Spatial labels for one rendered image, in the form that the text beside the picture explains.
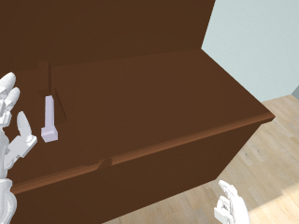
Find tap lever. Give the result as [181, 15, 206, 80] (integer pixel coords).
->
[41, 95, 58, 143]

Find left robot forearm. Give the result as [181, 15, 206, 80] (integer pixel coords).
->
[0, 178, 17, 224]

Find right robot hand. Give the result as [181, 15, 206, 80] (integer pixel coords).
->
[214, 180, 251, 224]

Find left robot hand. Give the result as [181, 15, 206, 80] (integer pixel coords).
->
[0, 72, 37, 179]

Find counter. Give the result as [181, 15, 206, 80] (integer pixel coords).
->
[0, 0, 276, 224]

